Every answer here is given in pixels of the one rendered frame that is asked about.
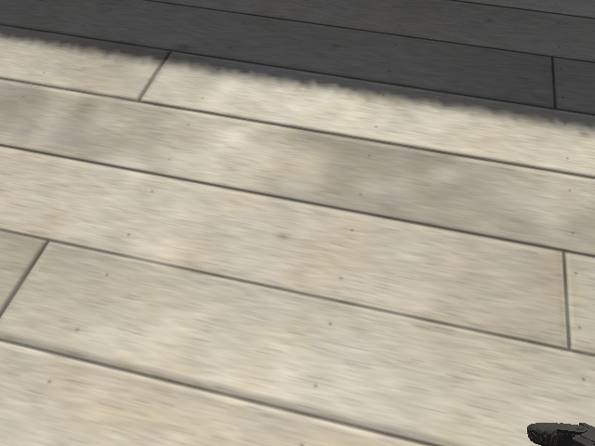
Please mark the robot right hand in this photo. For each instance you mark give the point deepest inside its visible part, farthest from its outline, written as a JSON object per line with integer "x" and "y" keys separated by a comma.
{"x": 554, "y": 434}

